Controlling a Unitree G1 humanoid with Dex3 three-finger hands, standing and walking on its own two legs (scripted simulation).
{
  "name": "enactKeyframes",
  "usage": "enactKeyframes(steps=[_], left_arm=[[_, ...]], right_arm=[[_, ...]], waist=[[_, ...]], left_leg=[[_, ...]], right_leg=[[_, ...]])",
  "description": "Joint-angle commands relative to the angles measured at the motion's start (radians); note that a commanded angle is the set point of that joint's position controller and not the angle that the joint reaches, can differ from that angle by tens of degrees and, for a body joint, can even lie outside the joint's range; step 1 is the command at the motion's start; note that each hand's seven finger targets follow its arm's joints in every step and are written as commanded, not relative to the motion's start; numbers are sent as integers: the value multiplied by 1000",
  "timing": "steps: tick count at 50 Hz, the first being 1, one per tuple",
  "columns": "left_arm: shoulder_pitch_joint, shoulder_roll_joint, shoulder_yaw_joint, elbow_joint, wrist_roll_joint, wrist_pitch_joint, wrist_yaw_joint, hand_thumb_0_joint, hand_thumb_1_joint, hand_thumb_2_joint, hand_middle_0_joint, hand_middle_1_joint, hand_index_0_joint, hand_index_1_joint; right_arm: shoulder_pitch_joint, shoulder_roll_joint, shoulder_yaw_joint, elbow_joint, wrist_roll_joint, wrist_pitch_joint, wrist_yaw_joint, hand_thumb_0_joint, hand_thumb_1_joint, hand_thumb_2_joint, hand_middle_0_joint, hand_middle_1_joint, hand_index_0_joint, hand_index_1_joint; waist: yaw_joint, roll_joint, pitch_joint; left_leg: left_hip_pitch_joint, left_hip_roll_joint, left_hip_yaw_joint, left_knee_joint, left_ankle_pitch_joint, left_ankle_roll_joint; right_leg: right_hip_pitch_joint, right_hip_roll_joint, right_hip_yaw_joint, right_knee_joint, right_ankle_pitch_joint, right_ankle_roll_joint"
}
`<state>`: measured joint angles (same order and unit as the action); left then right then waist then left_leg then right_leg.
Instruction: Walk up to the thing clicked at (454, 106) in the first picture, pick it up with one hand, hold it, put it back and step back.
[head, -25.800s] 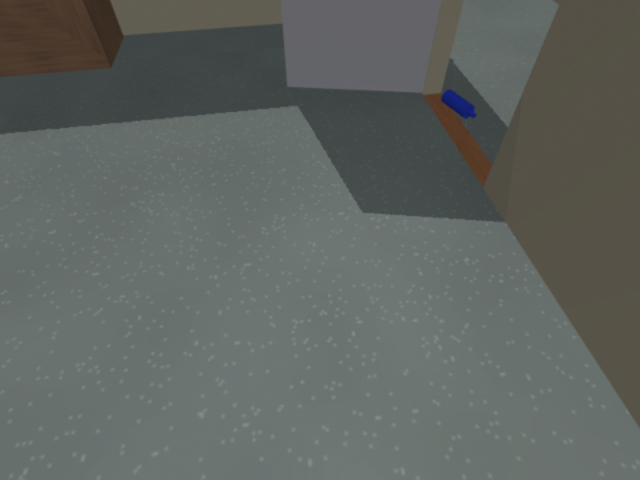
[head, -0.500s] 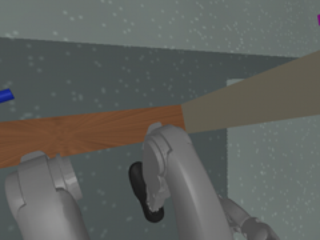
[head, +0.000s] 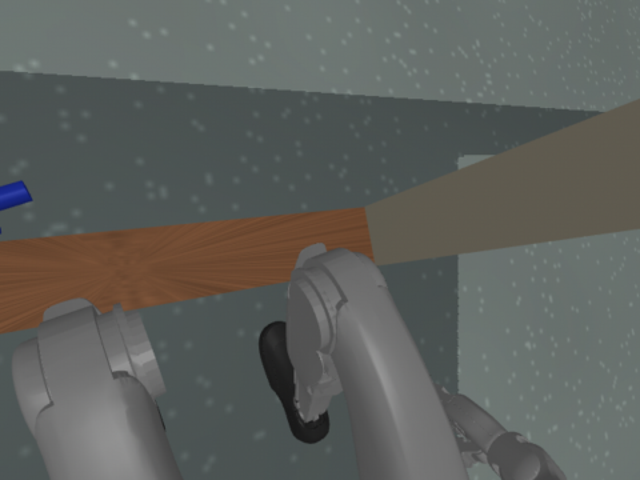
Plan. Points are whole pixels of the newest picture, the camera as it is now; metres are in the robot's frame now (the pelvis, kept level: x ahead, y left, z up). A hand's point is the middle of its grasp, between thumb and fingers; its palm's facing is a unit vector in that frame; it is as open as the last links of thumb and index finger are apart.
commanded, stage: close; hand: left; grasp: from above
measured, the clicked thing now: out of the picture +0.41 +0.36 -0.26
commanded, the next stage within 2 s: settle in 0.50 s
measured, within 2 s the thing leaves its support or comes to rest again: leaves its support in 0.92 s
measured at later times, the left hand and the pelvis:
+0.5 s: hand out of the picture +0.40 +0.38 -0.23, palm faces -0.40 -0.20 -0.89, open 10.7 cm; pelvis +0.00 +0.00 +0.00, yaw +0 degrees
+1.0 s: hand out of the picture +0.40 +0.38 -0.22, palm faces -0.35 -0.19 -0.92, open 10.6 cm; pelvis +0.00 +0.00 +0.00, yaw +0 degrees
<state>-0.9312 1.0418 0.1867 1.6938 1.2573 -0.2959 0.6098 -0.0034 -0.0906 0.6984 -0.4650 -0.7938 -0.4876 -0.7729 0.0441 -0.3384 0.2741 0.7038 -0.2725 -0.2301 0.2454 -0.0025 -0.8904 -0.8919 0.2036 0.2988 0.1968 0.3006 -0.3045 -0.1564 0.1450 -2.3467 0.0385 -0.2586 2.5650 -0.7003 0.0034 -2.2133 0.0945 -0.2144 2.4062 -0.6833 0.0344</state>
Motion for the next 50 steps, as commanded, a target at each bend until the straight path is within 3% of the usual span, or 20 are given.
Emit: enactKeyframes(steps=[1,3,4,7,10,11,14,16,17,20,21,23,24,27,34,40,41,42,45,50], left_arm=[[-222,267,10,-75,-7,2,42,0,268,765,-656,-802,-672,-785],[-231,257,3,-95,-14,0,44,0,319,791,-696,-804,-709,-791],[-233,288,20,-99,-9,3,47,0,330,795,-703,-816,-718,-800],[-241,242,-12,-100,-16,6,42,0,379,762,-736,-797,-755,-777],[-230,260,4,-122,-21,9,42,0,404,761,-768,-765,-781,-752],[-223,221,-37,-106,-16,13,35,0,411,760,-775,-765,-788,-752],[-217,218,-21,-123,-28,13,37,0,439,750,-788,-766,-805,-749],[-221,212,-31,-96,-25,18,33,0,456,759,-803,-758,-817,-743],[-212,234,-6,-86,-25,20,36,0,461,755,-808,-755,-822,-740],[-223,235,-13,-90,-27,21,30,0,528,783,-863,-765,-875,-753],[-213,248,10,-90,-32,20,33,0,543,794,-877,-764,-887,-754],[-221,243,7,-97,-29,16,32,0,560,814,-898,-762,-903,-756],[-217,215,-23,-94,-22,18,25,0,577,790,-903,-768,-914,-756],[-184,239,8,-58,-28,16,30,0,609,778,-924,-750,-936,-738],[-206,257,-2,-70,-27,10,20,0,591,837,-967,-776,-981,-765],[-202,249,4,-181,-38,17,8,0,621,828,-1004,-747,-1011,-741],[-184,275,35,-177,-36,22,13,0,630,809,-996,-752,-1010,-741],[-183,240,12,-205,-29,24,7,0,633,807,-1003,-738,-1016,-727],[-219,258,38,-290,-36,39,0,0,644,795,-1014,-713,-1023,-706],[-168,172,22,-360,-50,79,-30,0,664,780,-1026,-699,-1037,-690]], right_arm=[[169,-321,-86,0,11,-2,-16,0,-884,-897,199,300,199,300],[150,-316,-82,-8,10,-3,-18,0,-882,-897,199,300,199,300],[164,-323,-81,-4,12,-4,-17,0,-884,-897,199,300,199,300],[149,-321,-87,-15,13,-9,-15,0,-884,-897,199,300,199,300],[153,-322,-87,-18,16,-10,-15,0,-883,-897,199,300,199,300],[160,-305,-83,1,17,-11,-12,0,-885,-897,199,300,199,300],[158,-314,-89,-5,21,-11,-12,0,-884,-897,199,300,199,300],[158,-318,-88,-7,19,-12,-8,0,-883,-896,199,300,199,300],[174,-319,-88,3,15,-10,-8,0,-883,-896,199,300,199,300],[160,-317,-87,-9,19,-13,-8,0,-884,-897,199,300,199,300],[167,-321,-87,-4,17,-10,-10,0,-883,-897,199,300,199,300],[161,-315,-87,-6,18,-7,-12,0,-884,-897,199,300,199,300],[154,-315,-85,-19,14,-9,-11,0,-884,-897,199,300,199,300],[166,-305,-73,-5,11,-3,-12,0,-882,-896,199,300,199,300],[161,-308,-65,-9,8,0,-17,0,-900,-899,200,300,200,300],[147,-306,-88,-21,18,4,-21,0,-903,-901,200,300,199,300],[160,-316,-92,-12,15,9,-22,0,-901,-900,200,300,199,300],[156,-306,-97,-23,18,10,-19,0,-899,-899,200,300,200,300],[173,-305,-116,-12,26,8,-13,0,-899,-899,200,300,200,300],[192,-281,-159,6,51,19,-2,0,-896,-898,200,299,199,299]], waist=[[-36,501,-586],[-27,498,-607],[-27,508,-610],[-28,509,-593],[-14,501,-619],[-16,521,-605],[-11,529,-640],[-27,516,-606],[-32,515,-609],[-24,518,-589],[-22,519,-594],[-21,524,-606],[-28,524,-606],[-26,481,-610],[-28,508,-598],[7,579,-670],[11,564,-679],[14,576,-680],[23,611,-706],[58,649,-750]], left_leg=[[474,28,85,-261,177,4],[475,31,84,-253,176,7],[491,29,84,-260,185,4],[478,30,83,-264,157,4],[482,28,84,-265,177,5],[499,30,84,-265,183,0],[523,29,75,-278,212,-4],[505,31,74,-268,210,-2],[503,31,77,-265,215,-2],[484,29,82,-267,179,1],[485,29,77,-280,173,-1],[494,29,76,-279,175,-3],[498,28,81,-272,177,0],[466,27,88,-254,192,7],[483,28,78,-272,181,2],[524,29,85,-279,206,-5],[518,29,82,-284,206,-5],[519,26,89,-281,211,-5],[541,25,90,-295,222,-10],[574,16,99,-324,239,-15]], right_leg=[[286,30,-77,-200,229,-53],[296,35,-71,-211,228,-52],[304,30,-72,-204,238,-53],[277,35,-75,-207,212,-54],[303,34,-70,-214,229,-53],[281,34,-69,-198,234,-57],[297,36,-75,-198,256,-57],[279,34,-79,-195,256,-53],[299,34,-77,-198,267,-53],[281,32,-74,-202,232,-54],[288,31,-77,-206,224,-55],[279,31,-82,-200,224,-56],[287,34,-77,-205,228,-56],[324,39,-70,-216,249,-50],[303,34,-77,-205,232,-54],[304,34,-66,-198,249,-61],[306,35,-73,-198,252,-59],[300,35,-67,-197,255,-61],[273,26,-66,-188,259,-63],[228,19,-52,-182,264,-71]])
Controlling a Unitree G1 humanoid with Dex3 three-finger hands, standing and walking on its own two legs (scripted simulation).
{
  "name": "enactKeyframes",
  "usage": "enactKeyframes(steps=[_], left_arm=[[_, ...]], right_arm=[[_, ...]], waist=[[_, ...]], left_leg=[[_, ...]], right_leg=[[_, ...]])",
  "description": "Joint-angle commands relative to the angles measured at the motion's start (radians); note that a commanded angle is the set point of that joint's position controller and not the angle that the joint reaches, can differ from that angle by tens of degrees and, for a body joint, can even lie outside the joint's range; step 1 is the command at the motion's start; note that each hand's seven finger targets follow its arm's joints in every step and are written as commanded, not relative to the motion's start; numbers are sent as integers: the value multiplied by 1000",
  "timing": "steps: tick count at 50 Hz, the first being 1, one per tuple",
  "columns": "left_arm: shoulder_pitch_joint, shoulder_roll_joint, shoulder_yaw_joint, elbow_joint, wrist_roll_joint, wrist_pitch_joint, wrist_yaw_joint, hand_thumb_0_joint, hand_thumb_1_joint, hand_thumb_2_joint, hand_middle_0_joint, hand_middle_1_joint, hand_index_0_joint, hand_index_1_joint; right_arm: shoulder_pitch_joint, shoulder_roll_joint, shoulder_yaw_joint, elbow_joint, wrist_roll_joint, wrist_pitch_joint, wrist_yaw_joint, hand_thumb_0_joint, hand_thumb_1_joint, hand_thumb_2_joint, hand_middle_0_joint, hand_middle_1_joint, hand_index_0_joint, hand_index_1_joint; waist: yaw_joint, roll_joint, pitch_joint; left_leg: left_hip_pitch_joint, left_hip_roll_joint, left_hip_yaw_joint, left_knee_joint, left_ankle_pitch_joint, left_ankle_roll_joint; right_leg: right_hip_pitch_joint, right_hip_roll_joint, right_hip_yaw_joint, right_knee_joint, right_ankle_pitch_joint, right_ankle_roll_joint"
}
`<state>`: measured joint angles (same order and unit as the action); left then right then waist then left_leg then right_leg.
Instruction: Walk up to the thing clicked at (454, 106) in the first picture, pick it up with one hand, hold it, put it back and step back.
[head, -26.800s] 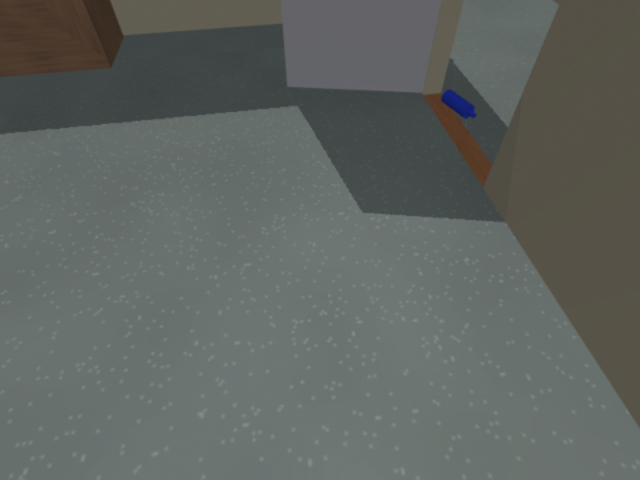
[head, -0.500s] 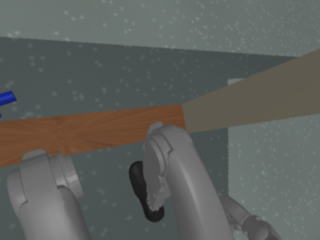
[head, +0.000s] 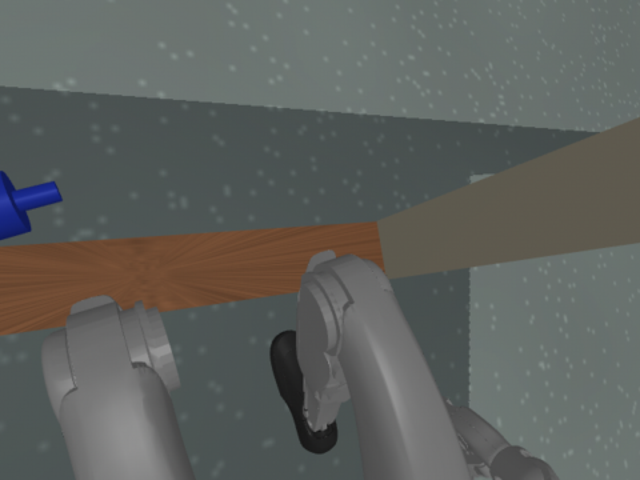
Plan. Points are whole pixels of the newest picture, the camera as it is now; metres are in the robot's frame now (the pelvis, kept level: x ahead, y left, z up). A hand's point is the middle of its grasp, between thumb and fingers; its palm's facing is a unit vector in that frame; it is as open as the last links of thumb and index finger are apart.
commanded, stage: settle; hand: left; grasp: from above
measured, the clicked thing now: out of the picture +0.42 +0.36 -0.24
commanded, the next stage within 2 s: lift in 0.56 s
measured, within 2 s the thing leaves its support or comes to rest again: neither
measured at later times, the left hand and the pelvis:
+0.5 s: hand out of the picture +0.39 +0.39 -0.13, palm faces -0.41 -0.15 -0.90, open 10.6 cm; pelvis +0.00 -0.01 +0.03, yaw +5 degrees
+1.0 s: hand out of the picture +0.37 +0.38 -0.05, palm faces -0.43 -0.16 -0.89, open 10.5 cm; pelvis -0.01 -0.01 +0.08, yaw +8 degrees
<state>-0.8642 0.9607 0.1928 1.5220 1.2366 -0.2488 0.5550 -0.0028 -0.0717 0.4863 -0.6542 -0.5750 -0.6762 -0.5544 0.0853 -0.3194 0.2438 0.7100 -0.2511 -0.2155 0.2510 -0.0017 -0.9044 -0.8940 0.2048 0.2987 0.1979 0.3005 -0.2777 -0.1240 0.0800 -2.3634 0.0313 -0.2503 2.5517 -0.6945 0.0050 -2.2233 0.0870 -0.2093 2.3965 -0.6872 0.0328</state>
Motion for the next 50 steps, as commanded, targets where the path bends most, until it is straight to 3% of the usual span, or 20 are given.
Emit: enactKeyframes(steps=[1,3,6,9,11,17,20,27,30,31,32,33,34,35,36,37,38,45,47,50], left_arm=[[-261,252,14,-222,-36,40,14,0,668,765,-1026,-696,-1038,-686],[-266,239,13,-261,-45,57,-11,0,657,762,-1038,-666,-1043,-663],[-242,161,-36,-244,-70,78,-58,0,635,764,-1019,-673,-1025,-670],[-272,176,-37,-277,-84,80,-109,0,645,760,-1021,-686,-1031,-678],[-252,116,-73,-279,-91,79,-145,0,642,776,-1031,-692,-1038,-688],[-276,150,-56,-338,-98,50,-209,0,686,813,-1085,-702,-1084,-707],[-275,180,-19,-377,-99,35,-216,0,692,809,-1081,-700,-1081,-703],[-275,179,-2,-406,-85,37,-224,0,762,890,-1120,-755,-1119,-758],[-293,160,-25,-410,-80,42,-237,0,765,937,-1135,-757,-1125,-769],[-303,174,-20,-430,-76,43,-239,0,800,868,-1199,-731,-1194,-737],[-289,162,-20,-420,-82,47,-243,0,720,894,-1119,-651,-1114,-671],[-272,158,-20,-423,-86,52,-250,0,787,829,-1182,-708,-1181,-711],[-263,154,-22,-428,-88,56,-256,0,707,862,-1102,-649,-1101,-662],[-268,165,-14,-454,-89,59,-261,0,764,822,-1176,-679,-1168,-688],[-283,143,-31,-470,-93,63,-271,0,684,845,-1096,-630,-1088,-643],[-277,149,-27,-480,-97,67,-279,0,764,794,-1170,-673,-1167,-677],[-273,129,-43,-480,-100,72,-290,0,770,851,-1160,-669,-1151,-679],[-198,114,-34,-605,-153,96,-359,0,769,821,-1152,-651,-1146,-658],[-174,72,-54,-653,-159,96,-372,0,748,814,-1145,-635,-1136,-645],[-147,83,-40,-712,-176,102,-383,0,734,814,-1129,-645,-1121,-654]], right_arm=[[152,-301,-140,2,36,9,-9,0,-897,-899,200,299,199,299],[163,-292,-157,6,49,18,-9,0,-899,-899,200,300,199,300],[175,-273,-173,11,72,35,-7,0,-899,-900,200,300,199,300],[187,-269,-188,5,94,53,-16,0,-899,-899,200,300,200,300],[191,-254,-195,4,103,64,-21,0,-902,-900,200,300,199,300],[210,-238,-201,-8,120,99,-45,0,-907,-903,200,300,199,300],[208,-232,-205,-9,127,116,-61,0,-906,-902,200,300,199,300],[227,-223,-220,-13,129,151,-80,0,-903,-899,200,300,199,300],[232,-219,-222,-13,134,160,-87,0,-903,-899,200,300,199,300],[232,-222,-226,-14,136,163,-91,0,-935,-913,199,300,199,300],[236,-225,-229,-14,138,164,-93,0,-885,-893,201,299,200,299],[233,-224,-233,-18,140,166,-95,0,-933,-911,199,300,199,300],[234,-218,-236,-21,142,169,-96,0,-883,-892,201,300,200,300],[235,-227,-243,-21,145,171,-100,0,-932,-911,199,300,199,300],[234,-216,-245,-22,150,173,-104,0,-881,-891,201,300,200,299],[234,-217,-251,-25,153,175,-106,0,-930,-911,199,300,199,300],[240,-212,-255,-27,157,177,-108,0,-913,-906,200,300,199,300],[261,-191,-286,-42,188,193,-129,0,-914,-906,200,300,199,300],[266,-184,-295,-48,197,196,-136,0,-912,-905,200,300,199,300],[261,-180,-302,-65,209,203,-146,0,-912,-905,200,300,199,300]], waist=[[36,622,-689],[49,606,-736],[45,541,-685],[58,477,-694],[53,452,-699],[63,391,-724],[91,407,-762],[101,421,-807],[89,435,-797],[99,437,-815],[100,443,-806],[110,451,-805],[110,453,-810],[121,459,-803],[114,473,-815],[119,470,-813],[111,459,-812],[149,403,-878],[149,405,-871],[167,390,-892]], left_leg=[[592,24,93,-318,224,-16],[589,20,108,-316,220,-8],[525,11,119,-340,166,4],[502,4,128,-343,146,14],[513,3,131,-345,146,15],[495,-5,155,-342,168,24],[515,-11,165,-357,181,21],[579,-10,174,-384,222,21],[585,-10,168,-409,193,20],[598,-10,169,-410,190,21],[608,-13,167,-426,184,18],[611,-13,167,-440,173,17],[613,-13,164,-453,154,16],[626,-15,166,-467,145,16],[636,-14,162,-485,131,15],[641,-15,161,-498,118,16],[649,-13,162,-504,116,17],[695,-22,195,-551,170,29],[719,-21,192,-582,163,27],[752,-21,187,-625,150,28]], right_leg=[[218,25,-56,-178,260,-69],[242,24,-38,-200,258,-68],[232,20,-23,-230,217,-68],[250,15,-6,-256,192,-66],[260,15,6,-264,189,-67],[329,11,37,-299,190,-65],[337,6,41,-305,194,-68],[354,2,43,-319,238,-67],[333,1,39,-321,210,-72],[330,0,41,-327,206,-73],[323,-4,36,-325,201,-74],[318,-5,36,-329,193,-75],[319,-3,40,-332,173,-78],[308,-8,37,-343,167,-79],[308,-7,37,-341,161,-78],[305,-10,40,-349,152,-79],[313,-8,45,-359,152,-78],[406,-14,82,-445,183,-74],[413,-16,87,-463,180,-74],[446,-17,91,-499,167,-74]])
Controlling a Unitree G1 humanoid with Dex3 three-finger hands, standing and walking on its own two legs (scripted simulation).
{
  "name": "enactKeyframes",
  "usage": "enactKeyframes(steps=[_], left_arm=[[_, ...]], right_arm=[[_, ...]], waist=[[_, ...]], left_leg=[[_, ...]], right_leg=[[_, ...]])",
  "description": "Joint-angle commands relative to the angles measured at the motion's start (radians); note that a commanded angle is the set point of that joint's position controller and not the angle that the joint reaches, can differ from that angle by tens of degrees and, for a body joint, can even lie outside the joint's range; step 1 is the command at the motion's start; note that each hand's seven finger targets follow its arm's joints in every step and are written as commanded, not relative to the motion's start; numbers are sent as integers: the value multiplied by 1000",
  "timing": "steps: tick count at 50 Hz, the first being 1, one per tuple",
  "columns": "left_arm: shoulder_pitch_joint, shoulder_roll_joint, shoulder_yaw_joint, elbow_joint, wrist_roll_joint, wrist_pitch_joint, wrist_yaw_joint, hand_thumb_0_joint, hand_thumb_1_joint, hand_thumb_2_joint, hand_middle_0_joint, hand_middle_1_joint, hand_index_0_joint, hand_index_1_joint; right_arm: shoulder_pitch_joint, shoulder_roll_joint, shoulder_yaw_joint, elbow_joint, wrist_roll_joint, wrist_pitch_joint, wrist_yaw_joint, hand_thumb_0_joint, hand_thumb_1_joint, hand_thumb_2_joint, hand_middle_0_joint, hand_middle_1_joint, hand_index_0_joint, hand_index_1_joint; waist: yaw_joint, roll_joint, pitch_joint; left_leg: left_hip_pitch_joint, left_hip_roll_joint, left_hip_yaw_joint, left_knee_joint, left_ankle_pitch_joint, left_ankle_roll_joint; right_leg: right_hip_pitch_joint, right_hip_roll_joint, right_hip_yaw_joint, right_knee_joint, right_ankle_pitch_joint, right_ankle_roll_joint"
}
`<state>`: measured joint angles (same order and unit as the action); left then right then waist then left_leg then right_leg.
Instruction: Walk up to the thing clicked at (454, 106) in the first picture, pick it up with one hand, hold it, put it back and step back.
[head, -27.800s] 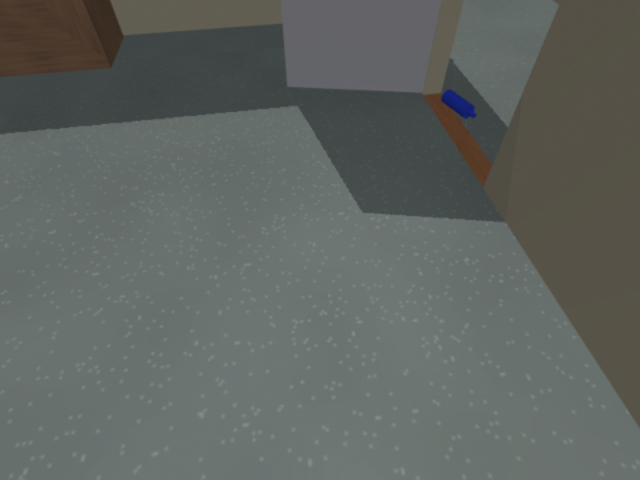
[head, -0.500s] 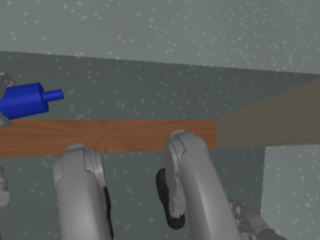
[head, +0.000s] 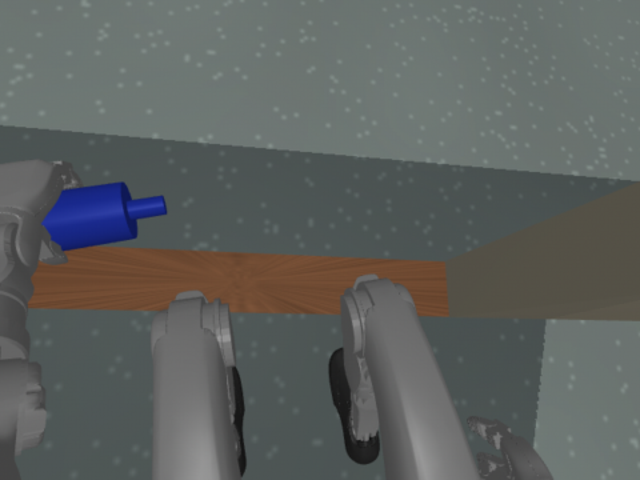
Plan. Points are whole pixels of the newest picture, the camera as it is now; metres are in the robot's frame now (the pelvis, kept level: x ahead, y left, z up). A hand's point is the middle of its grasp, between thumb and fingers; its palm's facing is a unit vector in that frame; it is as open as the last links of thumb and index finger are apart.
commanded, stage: lift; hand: left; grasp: from above
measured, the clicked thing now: (70, 219) +0.44 +0.32 -0.15
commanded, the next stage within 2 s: hold in 1.32 s
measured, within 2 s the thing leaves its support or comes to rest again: neither
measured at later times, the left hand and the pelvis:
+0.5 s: hand out of the picture +0.37 +0.31 +0.06, palm faces -0.41 -0.13 -0.90, open 10.5 cm; pelvis +0.01 +0.00 +0.15, yaw +4 degrees
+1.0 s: hand out of the picture +0.36 +0.28 +0.23, palm faces -0.43 -0.13 -0.90, open 10.5 cm; pelvis +0.05 +0.01 +0.31, yaw +6 degrees
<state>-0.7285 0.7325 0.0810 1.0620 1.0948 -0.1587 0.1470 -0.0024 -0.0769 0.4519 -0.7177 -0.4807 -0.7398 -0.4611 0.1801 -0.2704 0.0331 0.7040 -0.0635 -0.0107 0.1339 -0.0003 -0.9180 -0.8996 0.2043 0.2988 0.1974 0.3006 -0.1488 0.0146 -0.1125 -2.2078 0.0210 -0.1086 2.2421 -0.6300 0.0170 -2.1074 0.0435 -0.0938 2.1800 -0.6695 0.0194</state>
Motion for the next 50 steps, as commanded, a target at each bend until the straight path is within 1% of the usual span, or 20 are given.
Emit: enactKeyframes(steps=[1,5,9,10,11,13,16,20,23,24,26,28,30,32,33,35,36,37,42,50], left_arm=[[-259,285,62,-254,-40,15,20,0,740,822,-1136,-635,-1126,-647],[-229,276,55,-341,-62,30,1,0,718,801,-1108,-640,-1101,-647],[-148,230,47,-406,-91,57,-16,0,752,783,-1109,-648,-1113,-646],[-138,191,12,-424,-98,64,-25,0,762,775,-1114,-655,-1119,-651],[-128,213,35,-450,-106,72,-28,0,744,782,-1108,-640,-1108,-642],[-86,192,33,-484,-114,87,-32,0,750,788,-1108,-648,-1110,-647],[-53,160,8,-528,-115,107,-37,0,771,777,-1122,-649,-1125,-646],[-21,147,9,-577,-122,129,-38,0,774,773,-1117,-651,-1122,-647],[48,96,-18,-576,-124,150,-33,0,787,771,-1133,-650,-1138,-647],[68,103,-3,-596,-128,155,-30,0,780,777,-1121,-661,-1127,-656],[71,98,-14,-603,-127,163,-34,0,802,785,-1140,-665,-1145,-661],[82,53,-48,-592,-125,168,-37,0,810,799,-1145,-683,-1149,-680],[103,49,-42,-563,-126,170,-29,0,811,804,-1142,-691,-1147,-687],[93,-4,-82,-563,-129,171,-24,0,794,791,-1116,-701,-1127,-691],[97,2,-80,-539,-123,173,-19,0,781,802,-1111,-698,-1119,-691],[110,-27,-104,-507,-118,173,-16,0,759,763,-1084,-698,-1099,-685],[114,-13,-85,-499,-116,173,-10,0,746,784,-1072,-714,-1086,-702],[130,-43,-108,-481,-111,175,-7,0,753,776,-1073,-715,-1090,-699],[83,-86,-140,-453,-104,183,17,0,727,766,-1059,-705,-1072,-693],[92,-122,-168,-386,-105,217,49,0,725,822,-1070,-709,-1073,-707]], right_arm=[[163,-227,-94,-59,26,0,-33,0,-910,-905,200,300,199,300],[149,-221,-102,-82,42,2,-52,0,-907,-904,200,300,200,300],[134,-218,-112,-96,58,6,-69,0,-900,-901,200,300,200,300],[130,-207,-110,-103,59,7,-75,0,-902,-902,200,300,200,300],[127,-210,-112,-106,63,7,-80,0,-901,-902,200,300,200,300],[119,-203,-112,-109,68,10,-89,0,-900,-901,200,300,200,300],[109,-191,-110,-119,76,13,-104,0,-899,-900,200,300,200,300],[83,-179,-107,-118,83,11,-125,0,-897,-899,200,300,200,300],[73,-163,-101,-118,91,8,-138,0,-898,-900,200,300,200,300],[75,-161,-101,-119,95,7,-142,0,-897,-900,200,300,200,300],[66,-154,-99,-114,98,4,-152,0,-896,-900,200,300,200,300],[65,-145,-96,-109,102,-3,-161,0,-900,-902,200,300,200,300],[67,-136,-94,-98,106,-11,-170,0,-896,-900,200,300,200,300],[71,-131,-93,-95,106,-22,-176,0,-896,-900,200,300,200,300],[69,-132,-93,-93,108,-27,-181,0,-895,-900,200,300,200,300],[70,-127,-93,-85,111,-37,-186,0,-896,-901,200,300,200,300],[73,-129,-95,-84,110,-42,-188,0,-895,-900,200,300,200,300],[75,-124,-94,-81,110,-47,-190,0,-895,-900,200,300,200,300],[95,-128,-98,-60,108,-64,-195,0,-892,-900,200,300,200,300],[118,-125,-104,-47,104,-65,-193,0,-891,-899,200,300,200,300]], waist=[[37,236,-686],[48,242,-680],[58,229,-678],[47,221,-674],[54,211,-674],[62,218,-681],[58,202,-665],[64,199,-638],[68,166,-596],[71,157,-593],[71,145,-574],[59,135,-528],[67,108,-485],[50,108,-447],[62,100,-430],[59,94,-390],[69,98,-391],[69,94,-380],[71,116,-356],[83,68,-318]], left_leg=[[604,-9,44,-330,79,18],[647,-7,32,-413,25,18],[733,-3,9,-509,21,15],[752,-1,16,-518,25,14],[773,-1,16,-537,29,16],[818,-2,16,-574,68,14],[884,-1,22,-636,78,13],[977,2,23,-735,63,12],[1037,-6,46,-802,80,11],[1048,-9,49,-823,89,13],[1106,-7,55,-869,106,13],[1146,-10,56,-920,101,10],[1176,-12,67,-957,118,10],[1216,-10,64,-1008,119,7],[1241,-11,61,-1044,100,5],[1267,-17,69,-1083,109,2],[1291,-15,61,-1110,111,0],[1313,-17,64,-1126,130,-2],[1449,-10,59,-1232,217,-13],[1600,-15,80,-1353,361,-13]], right_leg=[[332,25,-23,-296,148,-59],[369,25,-16,-355,106,-59],[434,22,-17,-404,121,-54],[456,26,-13,-430,123,-54],[481,24,-8,-453,126,-52],[521,20,-5,-478,155,-51],[590,22,4,-550,162,-49],[681,20,14,-638,157,-45],[782,21,28,-736,159,-45],[819,18,33,-764,161,-44],[875,18,41,-819,173,-43],[923,21,50,-870,170,-44],[977,19,60,-928,174,-44],[1010,19,64,-975,175,-44],[1035,20,67,-1002,162,-45],[1075,20,77,-1053,164,-46],[1103,20,78,-1068,162,-47],[1120,21,80,-1089,180,-48],[1210,24,75,-1163,268,-50],[1382,20,86,-1308,391,-46]])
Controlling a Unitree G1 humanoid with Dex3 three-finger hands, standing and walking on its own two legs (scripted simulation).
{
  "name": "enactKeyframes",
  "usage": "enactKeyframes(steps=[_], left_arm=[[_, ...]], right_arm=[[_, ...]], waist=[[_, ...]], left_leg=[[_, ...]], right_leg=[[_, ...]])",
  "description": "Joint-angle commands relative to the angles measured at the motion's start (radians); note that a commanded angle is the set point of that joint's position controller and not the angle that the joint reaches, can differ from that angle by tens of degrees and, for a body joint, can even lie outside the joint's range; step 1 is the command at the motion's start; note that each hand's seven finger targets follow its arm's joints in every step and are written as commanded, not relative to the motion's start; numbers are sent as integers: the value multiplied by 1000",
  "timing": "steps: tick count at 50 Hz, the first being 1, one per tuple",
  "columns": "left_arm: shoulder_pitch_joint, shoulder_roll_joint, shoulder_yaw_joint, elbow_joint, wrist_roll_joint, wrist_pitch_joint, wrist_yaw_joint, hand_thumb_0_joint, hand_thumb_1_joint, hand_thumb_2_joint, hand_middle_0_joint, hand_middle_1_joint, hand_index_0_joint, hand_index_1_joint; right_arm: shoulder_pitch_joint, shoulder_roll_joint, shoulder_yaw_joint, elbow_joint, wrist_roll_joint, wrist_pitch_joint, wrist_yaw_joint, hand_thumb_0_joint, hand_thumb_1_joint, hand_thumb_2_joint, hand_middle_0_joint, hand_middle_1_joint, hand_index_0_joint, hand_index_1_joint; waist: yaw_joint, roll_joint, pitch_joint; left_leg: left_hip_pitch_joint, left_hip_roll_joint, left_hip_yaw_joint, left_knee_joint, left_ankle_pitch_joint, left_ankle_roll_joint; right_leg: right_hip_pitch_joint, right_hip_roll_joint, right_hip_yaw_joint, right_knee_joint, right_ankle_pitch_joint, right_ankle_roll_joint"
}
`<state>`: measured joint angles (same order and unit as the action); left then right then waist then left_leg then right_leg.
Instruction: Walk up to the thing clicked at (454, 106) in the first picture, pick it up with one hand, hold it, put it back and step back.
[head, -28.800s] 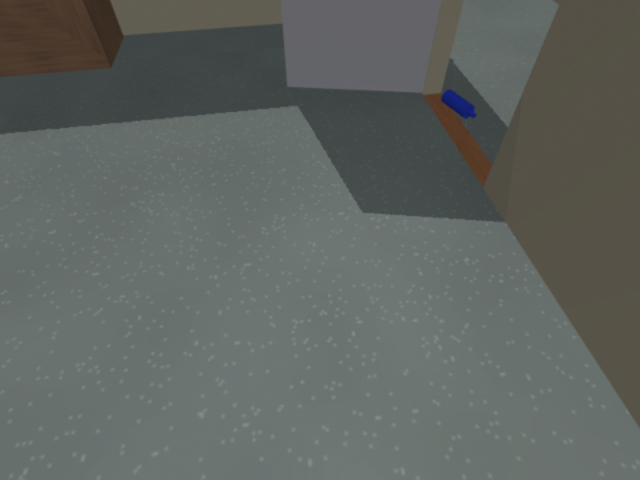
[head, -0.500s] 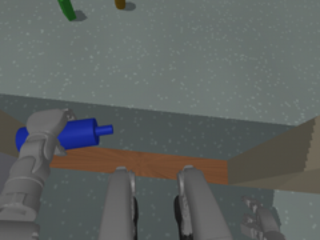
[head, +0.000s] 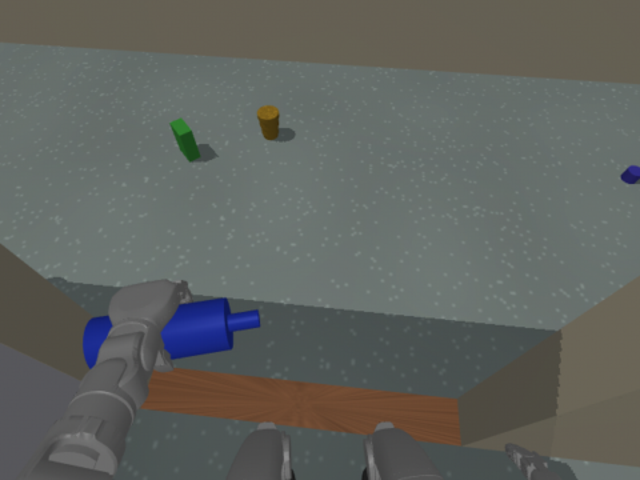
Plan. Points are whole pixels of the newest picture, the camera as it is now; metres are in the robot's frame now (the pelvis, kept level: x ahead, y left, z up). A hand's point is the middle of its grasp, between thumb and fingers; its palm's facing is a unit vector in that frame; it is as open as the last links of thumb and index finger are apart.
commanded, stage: lift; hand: left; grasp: from above
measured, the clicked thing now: (179, 331) +0.34 +0.22 -0.11
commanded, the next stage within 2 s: hold in 0.32 s
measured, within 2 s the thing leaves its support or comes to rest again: neither
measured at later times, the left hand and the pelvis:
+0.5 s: hand (161, 299) +0.35 +0.22 -0.01, palm faces -0.43 -0.09 -0.90, open 10.6 cm; pelvis +0.03 -0.01 +0.06, yaw +0 degrees
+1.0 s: hand (156, 289) +0.34 +0.21 +0.03, palm faces -0.42 -0.07 -0.91, open 10.6 cm; pelvis +0.04 -0.01 +0.07, yaw +0 degrees
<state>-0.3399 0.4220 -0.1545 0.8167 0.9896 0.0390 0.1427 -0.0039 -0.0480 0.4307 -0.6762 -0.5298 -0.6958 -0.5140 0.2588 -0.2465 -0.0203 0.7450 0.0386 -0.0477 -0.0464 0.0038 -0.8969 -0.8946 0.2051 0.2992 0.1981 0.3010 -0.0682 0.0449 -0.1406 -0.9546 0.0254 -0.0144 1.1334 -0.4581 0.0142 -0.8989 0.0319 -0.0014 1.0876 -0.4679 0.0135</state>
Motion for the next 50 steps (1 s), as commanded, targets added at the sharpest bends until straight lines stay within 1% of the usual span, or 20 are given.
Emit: enactKeyframes(steps=[1,3,5,8,10,12,15,16,22,24,26,27,31,33,35,37,39,42,46,50], left_arm=[[-294,180,63,-132,-3,24,56,0,730,820,-1072,-717,-1077,-713],[-296,200,80,-144,-7,28,60,0,717,824,-1065,-711,-1069,-709],[-287,169,56,-134,-11,32,54,0,727,832,-1085,-698,-1084,-701],[-282,177,63,-157,-14,33,50,0,711,832,-1065,-710,-1066,-710],[-288,162,52,-148,-14,36,50,0,714,826,-1073,-706,-1074,-706],[-278,162,62,-153,-17,35,51,0,715,851,-1068,-724,-1069,-724],[-281,152,48,-162,-13,34,52,0,714,896,-1084,-723,-1075,-733],[-276,140,43,-158,-13,35,50,0,698,871,-1065,-716,-1060,-722],[-290,131,34,-171,-13,48,49,0,702,863,-1051,-749,-1058,-743],[-301,154,44,-190,-6,45,41,0,675,845,-1029,-743,-1037,-737],[-291,133,29,-169,-3,46,30,0,683,849,-1040,-726,-1045,-722],[-284,137,31,-173,-4,45,25,0,690,834,-1049,-716,-1055,-713],[-278,132,29,-180,-7,44,7,0,680,834,-1035,-720,-1042,-715],[-272,137,31,-205,-6,40,-6,0,697,825,-1046,-709,-1054,-703],[-267,119,19,-216,-8,41,-17,0,692,814,-1055,-680,-1057,-680],[-277,149,42,-242,-5,41,-19,0,707,807,-1055,-693,-1063,-687],[-260,133,27,-251,-7,41,-29,0,695,806,-1053,-685,-1058,-682],[-278,142,34,-279,-2,40,-33,0,712,833,-1060,-712,-1066,-708],[-273,138,27,-294,-8,40,-41,0,716,865,-1076,-708,-1074,-712],[-276,139,25,-309,-5,40,-53,0,718,842,-1069,-709,-1071,-708]], right_arm=[[42,-147,-51,-87,2,-27,-11,0,-891,-899,200,300,200,300],[40,-147,-51,-89,2,-26,-10,0,-892,-899,200,300,200,300],[35,-142,-50,-93,1,-24,-7,0,-892,-899,200,300,200,300],[35,-143,-55,-96,0,-23,-8,0,-891,-898,200,300,200,300],[35,-143,-53,-93,1,-20,-7,0,-892,-898,200,300,200,300],[38,-145,-58,-95,1,-18,-6,0,-890,-897,200,300,200,300],[28,-145,-58,-98,2,-15,-6,0,-889,-897,200,300,200,300],[31,-145,-61,-94,2,-15,-5,0,-888,-896,200,300,200,300],[20,-150,-65,-91,4,-6,0,0,-889,-895,200,300,200,300],[20,-156,-71,-92,4,-3,2,0,-888,-895,200,300,200,300],[20,-152,-68,-91,3,-3,4,0,-887,-895,200,300,200,300],[14,-154,-69,-95,4,-1,6,0,-888,-895,200,300,200,300],[-2,-155,-69,-111,6,6,9,0,-887,-895,200,300,200,300],[-16,-154,-70,-123,9,8,10,0,-886,-895,200,300,200,300],[-24,-151,-66,-134,10,12,11,0,-887,-896,200,300,200,300],[-29,-153,-67,-143,11,15,10,0,-886,-895,200,300,200,300],[-38,-151,-66,-149,13,18,11,0,-888,-896,200,300,200,300],[-42,-150,-66,-154,14,24,9,0,-889,-897,200,300,199,299],[-54,-151,-63,-161,17,28,8,0,-891,-898,200,300,200,300],[-59,-149,-62,-164,18,30,8,0,-890,-897,200,300,200,300]], waist=[[0,32,-273],[13,29,-274],[9,22,-253],[20,26,-263],[7,9,-243],[13,-2,-261],[15,-4,-228],[9,0,-234],[14,-16,-239],[23,-7,-256],[14,-8,-239],[24,-11,-228],[22,-28,-195],[36,-5,-195],[31,-26,-167],[42,-21,-176],[43,-21,-174],[40,-41,-191],[48,-26,-168],[50,-26,-164]], left_leg=[[354,-20,-12,-258,195,-10],[379,-24,-10,-292,197,-10],[400,-26,-6,-316,206,-10],[447,-28,-1,-346,256,-11],[475,-26,-2,-369,274,-11],[503,-27,1,-382,306,-9],[525,-32,10,-413,307,-8],[546,-31,9,-421,322,-12],[606,-32,17,-450,417,-7],[630,-34,21,-458,454,-8],[640,-34,19,-469,470,-8],[644,-34,20,-476,477,-6],[637,-39,26,-503,436,-4],[652,-40,28,-520,423,-7],[651,-38,26,-534,400,-5],[655,-39,26,-544,391,-4],[673,-38,28,-552,409,-4],[691,-40,33,-550,433,3],[711,-38,36,-582,406,-2],[722,-34,30,-598,417,-2]], right_leg=[[192,31,-4,-236,196,-38],[235,28,2,-266,196,-38],[257,26,6,-295,206,-36],[317,22,11,-330,252,-33],[324,22,10,-352,266,-32],[367,21,14,-373,298,-29],[390,16,19,-409,305,-26],[394,18,18,-411,311,-28],[461,16,20,-447,407,-21],[490,16,20,-455,435,-20],[492,17,19,-461,443,-22],[500,16,19,-469,450,-21],[524,13,27,-497,429,-20],[529,13,28,-502,410,-24],[527,13,29,-516,390,-24],[543,13,34,-527,383,-24],[559,12,31,-529,399,-23],[571,9,37,-538,440,-15],[580,10,32,-556,398,-22],[587,12,31,-565,402,-25]])
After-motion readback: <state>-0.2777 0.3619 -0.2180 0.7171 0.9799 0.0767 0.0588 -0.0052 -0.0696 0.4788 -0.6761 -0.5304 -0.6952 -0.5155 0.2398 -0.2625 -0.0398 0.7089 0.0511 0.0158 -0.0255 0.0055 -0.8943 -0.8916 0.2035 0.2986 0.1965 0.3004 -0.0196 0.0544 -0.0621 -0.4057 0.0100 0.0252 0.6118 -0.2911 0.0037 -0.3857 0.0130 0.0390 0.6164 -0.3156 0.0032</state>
